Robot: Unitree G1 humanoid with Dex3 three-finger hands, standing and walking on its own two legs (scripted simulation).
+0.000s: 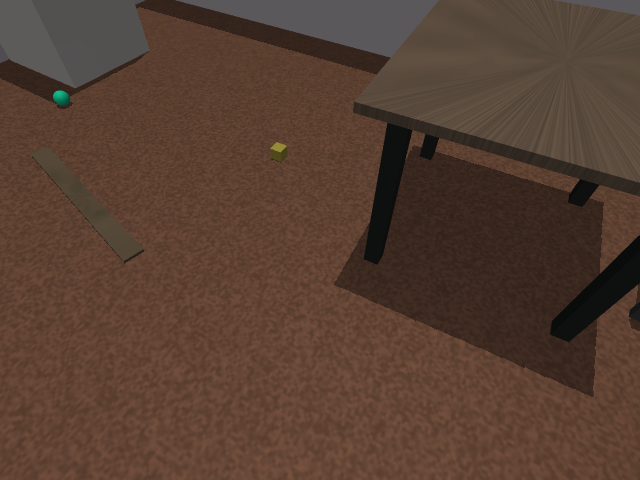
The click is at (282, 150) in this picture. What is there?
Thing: cube
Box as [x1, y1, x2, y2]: [270, 142, 287, 161]
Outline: 276,142 270,148 271,158 281,161 287,155 286,146
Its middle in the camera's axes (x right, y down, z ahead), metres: -0.20 -0.44 +1.94
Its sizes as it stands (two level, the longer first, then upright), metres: 0.061 0.061 0.061
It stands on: the floor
